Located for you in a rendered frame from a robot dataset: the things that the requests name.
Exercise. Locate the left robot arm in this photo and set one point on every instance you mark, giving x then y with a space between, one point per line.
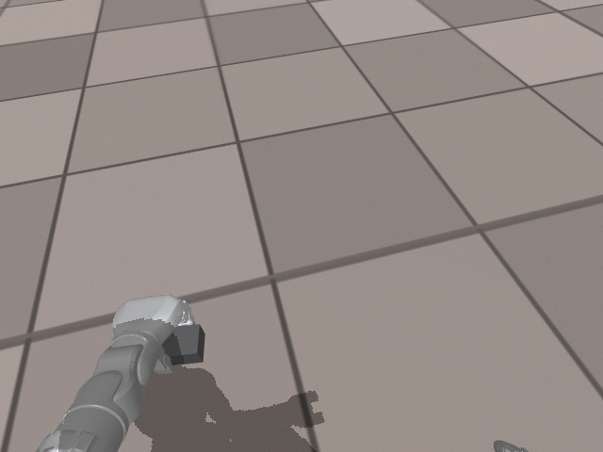
110 400

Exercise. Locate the left robot hand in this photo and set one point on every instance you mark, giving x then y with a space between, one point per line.
157 316

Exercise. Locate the small box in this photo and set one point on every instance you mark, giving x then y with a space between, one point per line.
185 345

